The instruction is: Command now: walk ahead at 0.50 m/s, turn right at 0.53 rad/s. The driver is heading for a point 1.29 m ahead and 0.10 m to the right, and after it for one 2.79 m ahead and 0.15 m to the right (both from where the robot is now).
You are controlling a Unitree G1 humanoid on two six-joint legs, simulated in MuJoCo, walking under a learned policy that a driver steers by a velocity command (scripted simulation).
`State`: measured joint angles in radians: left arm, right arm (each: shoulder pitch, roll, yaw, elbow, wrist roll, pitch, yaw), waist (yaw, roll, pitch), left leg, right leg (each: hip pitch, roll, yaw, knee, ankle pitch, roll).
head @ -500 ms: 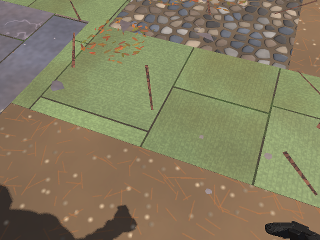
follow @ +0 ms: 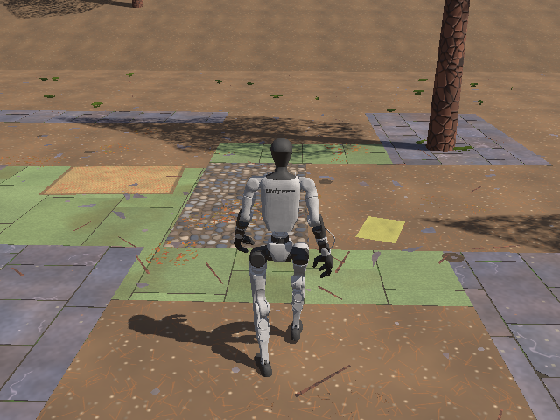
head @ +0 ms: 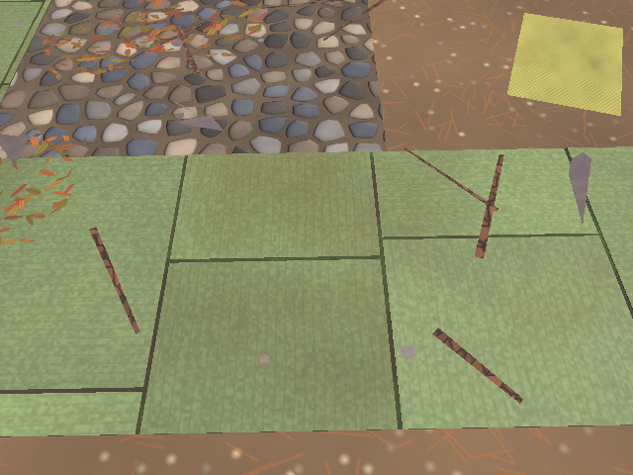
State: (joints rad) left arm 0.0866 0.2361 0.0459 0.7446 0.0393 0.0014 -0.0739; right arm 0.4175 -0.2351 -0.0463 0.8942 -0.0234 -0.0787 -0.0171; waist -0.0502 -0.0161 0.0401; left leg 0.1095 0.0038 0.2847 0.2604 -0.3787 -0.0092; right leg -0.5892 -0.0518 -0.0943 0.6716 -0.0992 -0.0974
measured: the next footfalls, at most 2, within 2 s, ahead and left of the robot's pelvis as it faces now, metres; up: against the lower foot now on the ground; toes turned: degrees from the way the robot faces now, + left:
right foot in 0.06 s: +0.19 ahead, -0.09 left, +0.00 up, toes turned -7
left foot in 0.62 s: +0.54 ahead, +0.02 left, +0.00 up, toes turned -14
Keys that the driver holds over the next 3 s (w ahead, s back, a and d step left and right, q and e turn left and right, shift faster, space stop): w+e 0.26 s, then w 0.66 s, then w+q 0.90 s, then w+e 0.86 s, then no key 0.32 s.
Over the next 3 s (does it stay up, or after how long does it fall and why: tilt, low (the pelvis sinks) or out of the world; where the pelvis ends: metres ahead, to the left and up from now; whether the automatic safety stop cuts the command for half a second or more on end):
stays up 1.58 -0.04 0.01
